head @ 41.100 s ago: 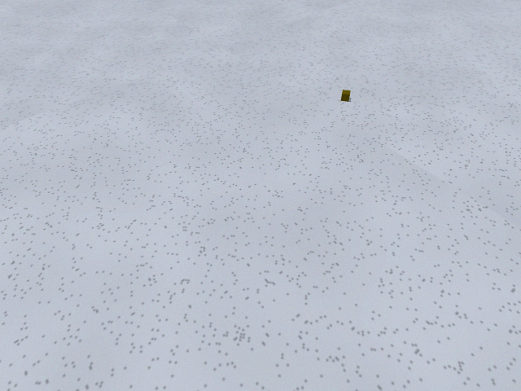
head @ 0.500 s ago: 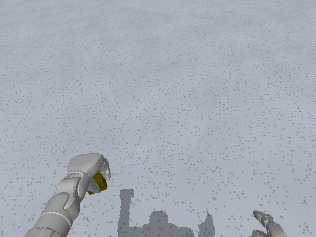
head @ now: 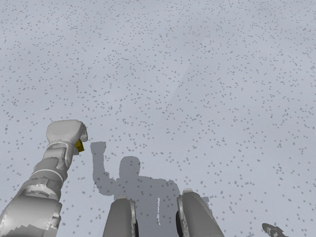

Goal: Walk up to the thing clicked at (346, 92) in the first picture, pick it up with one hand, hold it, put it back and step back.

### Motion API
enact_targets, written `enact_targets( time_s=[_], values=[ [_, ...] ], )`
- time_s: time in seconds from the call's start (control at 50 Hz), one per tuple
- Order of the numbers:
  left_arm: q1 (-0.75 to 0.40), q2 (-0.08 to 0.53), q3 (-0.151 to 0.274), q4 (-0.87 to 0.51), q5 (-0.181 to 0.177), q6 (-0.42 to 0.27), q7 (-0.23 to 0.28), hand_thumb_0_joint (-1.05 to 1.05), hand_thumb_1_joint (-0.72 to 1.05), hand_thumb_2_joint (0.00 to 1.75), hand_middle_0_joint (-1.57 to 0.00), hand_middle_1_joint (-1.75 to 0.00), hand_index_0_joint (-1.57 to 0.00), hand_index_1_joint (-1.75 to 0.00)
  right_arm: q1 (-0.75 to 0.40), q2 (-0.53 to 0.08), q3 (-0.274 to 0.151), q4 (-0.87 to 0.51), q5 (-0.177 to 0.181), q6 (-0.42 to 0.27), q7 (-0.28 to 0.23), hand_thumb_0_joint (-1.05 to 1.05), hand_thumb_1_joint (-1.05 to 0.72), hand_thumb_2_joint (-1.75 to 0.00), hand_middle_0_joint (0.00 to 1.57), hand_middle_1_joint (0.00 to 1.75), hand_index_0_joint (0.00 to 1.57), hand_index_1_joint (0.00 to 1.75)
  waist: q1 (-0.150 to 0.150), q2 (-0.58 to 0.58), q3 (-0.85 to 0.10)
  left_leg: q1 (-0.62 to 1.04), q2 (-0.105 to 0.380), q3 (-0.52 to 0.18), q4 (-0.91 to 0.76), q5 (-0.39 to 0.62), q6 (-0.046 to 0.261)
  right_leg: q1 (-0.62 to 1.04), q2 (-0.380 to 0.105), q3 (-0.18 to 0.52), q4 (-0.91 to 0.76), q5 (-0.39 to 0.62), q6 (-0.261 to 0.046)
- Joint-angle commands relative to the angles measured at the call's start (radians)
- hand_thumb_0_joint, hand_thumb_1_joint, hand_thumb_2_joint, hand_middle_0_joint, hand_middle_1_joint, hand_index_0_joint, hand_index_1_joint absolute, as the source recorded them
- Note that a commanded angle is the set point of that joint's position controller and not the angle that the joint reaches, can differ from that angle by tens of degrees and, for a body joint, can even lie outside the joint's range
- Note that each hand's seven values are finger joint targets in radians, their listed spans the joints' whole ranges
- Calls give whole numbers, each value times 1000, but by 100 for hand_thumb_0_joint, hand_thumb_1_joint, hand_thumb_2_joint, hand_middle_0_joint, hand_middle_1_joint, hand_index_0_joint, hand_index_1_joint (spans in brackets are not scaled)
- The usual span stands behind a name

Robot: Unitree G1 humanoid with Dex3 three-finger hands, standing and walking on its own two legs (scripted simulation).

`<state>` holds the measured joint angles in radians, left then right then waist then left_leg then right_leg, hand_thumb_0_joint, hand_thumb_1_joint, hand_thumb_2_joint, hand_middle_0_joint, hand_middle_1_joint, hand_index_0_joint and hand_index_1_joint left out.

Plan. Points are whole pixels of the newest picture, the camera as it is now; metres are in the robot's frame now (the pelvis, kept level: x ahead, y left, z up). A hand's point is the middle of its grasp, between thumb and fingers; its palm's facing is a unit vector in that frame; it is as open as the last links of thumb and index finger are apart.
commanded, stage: crouch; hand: left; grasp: from above
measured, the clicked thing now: (71, 143) +0.41 +0.25 -0.15
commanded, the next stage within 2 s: lower in 1.46 s
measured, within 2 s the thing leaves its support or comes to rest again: neither
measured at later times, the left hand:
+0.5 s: hand (89, 150) +0.44 +0.25 -0.33, palm faces -0.45 -0.03 -0.89, open 5.8 cm
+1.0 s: hand (94, 150) +0.47 +0.25 -0.43, palm faces -0.47 -0.04 -0.88, open 5.5 cm
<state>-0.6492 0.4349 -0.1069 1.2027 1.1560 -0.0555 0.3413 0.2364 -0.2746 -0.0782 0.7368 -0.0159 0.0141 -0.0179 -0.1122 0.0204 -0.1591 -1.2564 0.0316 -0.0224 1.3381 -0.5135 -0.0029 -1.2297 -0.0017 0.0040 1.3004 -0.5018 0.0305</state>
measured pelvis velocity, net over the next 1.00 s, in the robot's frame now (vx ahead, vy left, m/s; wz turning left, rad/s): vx -0.03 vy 0.00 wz -0.08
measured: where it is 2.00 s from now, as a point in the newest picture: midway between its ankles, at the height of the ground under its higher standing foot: outside the picture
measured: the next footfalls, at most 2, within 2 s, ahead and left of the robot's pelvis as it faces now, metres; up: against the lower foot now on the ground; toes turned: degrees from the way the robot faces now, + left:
none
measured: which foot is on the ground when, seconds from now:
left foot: down 0.00-1.00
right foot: down 0.00-1.00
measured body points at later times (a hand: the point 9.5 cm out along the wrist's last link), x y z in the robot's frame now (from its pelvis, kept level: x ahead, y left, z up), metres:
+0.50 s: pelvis -0.03 +0.00 -0.18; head +0.20 +0.04 +0.21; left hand +0.46 +0.24 -0.28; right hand +0.01 -0.27 -0.30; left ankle +0.05 +0.12 -0.60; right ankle +0.06 -0.14 -0.60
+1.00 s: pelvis -0.03 +0.00 -0.26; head +0.23 +0.04 +0.11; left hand +0.49 +0.25 -0.38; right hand -0.01 -0.28 -0.37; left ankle +0.05 +0.12 -0.60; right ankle +0.05 -0.14 -0.60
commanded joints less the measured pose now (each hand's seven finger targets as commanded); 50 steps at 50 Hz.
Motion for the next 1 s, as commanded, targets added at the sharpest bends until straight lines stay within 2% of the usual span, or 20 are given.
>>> enact_targets(
  time_s=[0.0,0.08,0.12,0.14,0.2,0.26,0.28,0.32,0.4,0.44,0.48,0.52,0.56,0.58,0.62,0.7,0.76,0.84,0.88,0.98],
  values=[
    [-399,251,77,-148,-11,23,59,0,75,22,-107,-32,-112,-27,106,-161,-52,-73,-11,-39,-13,0,-88,-89,20,30,20,30,-6,118,-563,224,-26,-6,-39,146,5,52,31,-49,-9,139,-68],
    [-459,316,121,-143,-8,36,53,0,75,24,-107,-32,-112,-27,119,-163,-45,-65,-20,-44,-14,0,-88,-89,20,30,20,30,-21,118,-633,108,-27,-12,57,122,11,-31,31,-52,93,119,-70],
    [-475,325,127,-81,-8,38,43,0,75,24,-107,-32,-112,-27,123,-166,-38,-54,-27,-46,-12,0,-88,-89,20,30,20,30,-45,107,-570,25,-24,-25,96,51,12,-126,28,-56,132,59,-69],
    [-533,329,126,-108,-10,30,39,0,72,24,-106,-30,-110,-26,121,-164,-35,-57,-28,-50,-13,0,-88,-89,20,30,20,30,-56,137,-574,-4,-26,-30,109,9,9,-164,27,-56,156,29,-72],
    [-513,362,147,-71,-2,9,23,0,73,19,-106,-27,-111,-23,127,-168,-32,-61,-30,-54,-4,0,-88,-89,20,30,20,30,-57,115,-600,-80,-33,-25,180,-37,16,-213,28,-59,206,-20,-73],
    [-574,363,146,-64,3,-23,9,0,80,22,-111,-29,-115,-24,139,-169,-19,-54,-39,-64,9,0,-88,-89,20,30,20,30,-93,131,-614,-140,-36,-36,255,-50,19,-301,25,-67,271,-32,-72],
    [-591,397,156,-84,12,-34,10,0,80,23,-111,-30,-116,-25,139,-170,-18,-54,-40,-66,13,0,-89,-89,20,30,20,30,-84,139,-645,-157,-38,-29,276,-61,20,-301,29,-67,283,-43,-72],
    [-601,436,180,-73,25,-47,18,0,80,23,-111,-29,-116,-25,147,-177,-10,-51,-45,-69,21,0,-88,-89,20,30,20,30,-81,167,-657,-177,-39,-32,310,-53,16,-348,25,-70,324,-43,-73],
    [-643,426,179,-76,38,-64,37,0,82,20,-111,-30,-117,-24,162,-185,-4,-37,-59,-77,42,0,-89,-89,20,30,20,30,-103,224,-685,-163,-33,-43,371,-11,11,-424,22,-90,395,-9,-75],
    [-664,471,203,-84,48,-67,44,0,78,21,-110,-27,-115,-22,169,-199,-2,-22,-64,-79,51,0,-89,-89,20,30,20,30,-94,258,-734,-151,-31,-37,420,67,11,-443,20,-90,436,50,-74],
    [-667,463,202,-82,56,-66,44,0,78,20,-112,-25,-116,-21,176,-199,-1,-17,-71,-78,60,0,-89,-90,20,30,20,30,-99,303,-757,-126,-30,-35,455,128,7,-476,18,-94,473,84,-74],
    [-678,497,217,-87,70,-66,47,0,79,22,-113,-24,-117,-20,181,-209,-1,-14,-74,-76,69,0,-89,-90,20,30,20,30,-95,325,-771,-115,-29,-44,478,169,4,-499,18,-101,507,104,-75],
    [-653,467,207,-49,66,-62,45,0,82,22,-115,-25,-119,-21,186,-204,4,-17,-82,-76,81,0,-90,-90,20,30,20,30,-109,317,-722,-134,-26,-40,511,201,5,-518,17,-105,525,122,-72],
    [-682,470,210,-69,63,-65,41,0,80,25,-114,-25,-118,-22,189,-214,-2,-17,-82,-74,84,0,-89,-90,20,30,20,30,-116,306,-753,-142,-26,-39,527,199,8,-514,18,-106,529,131,-70],
    [-691,514,232,-72,57,-66,40,0,81,21,-114,-25,-118,-21,195,-212,0,-23,-83,-72,93,0,-90,-90,20,30,20,30,-114,302,-750,-180,-29,-25,553,189,13,-492,19,-100,540,139,-67],
    [-689,506,218,-18,54,-76,26,0,86,22,-117,-25,-122,-21,186,-209,8,-18,-92,-65,105,0,-90,-90,20,30,20,30,-132,260,-694,-290,-28,-10,609,137,25,-485,29,-99,562,125,-60],
    [-685,542,226,4,60,-88,15,0,88,22,-117,-27,-122,-22,179,-210,14,-22,-95,-58,114,0,-90,-90,20,30,20,30,-129,236,-686,-349,-28,-5,640,113,30,-472,36,-97,583,118,-57],
    [-739,586,240,0,73,-106,18,0,90,23,-119,-28,-124,-23,177,-219,25,-20,-98,-51,120,0,-90,-90,20,30,20,30,-127,273,-693,-361,-28,-8,672,113,26,-511,42,-106,625,111,-62],
    [-728,571,227,46,78,-111,18,0,93,22,-120,-30,-126,-24,177,-224,35,-23,-103,-48,126,0,-90,-90,20,30,20,30,-149,257,-654,-384,-26,-16,689,103,27,-536,44,-117,640,103,-60],
    [-754,630,244,80,92,-124,27,0,93,22,-121,-28,-126,-23,169,-239,53,-31,-108,-46,131,0,-90,-90,20,30,20,30,-156,288,-621,-433,-27,-22,707,46,23,-574,44,-136,680,62,-63]
  ],
)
